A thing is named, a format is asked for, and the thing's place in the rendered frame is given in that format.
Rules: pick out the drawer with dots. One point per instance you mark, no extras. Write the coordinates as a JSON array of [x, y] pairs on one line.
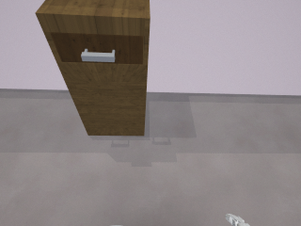
[[128, 48]]

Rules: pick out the robot right hand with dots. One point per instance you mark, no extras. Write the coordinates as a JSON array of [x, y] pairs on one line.
[[235, 221]]

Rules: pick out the cabinet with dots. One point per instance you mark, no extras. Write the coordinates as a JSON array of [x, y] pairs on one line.
[[110, 97]]

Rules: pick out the handle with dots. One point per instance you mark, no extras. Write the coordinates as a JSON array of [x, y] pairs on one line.
[[98, 57]]

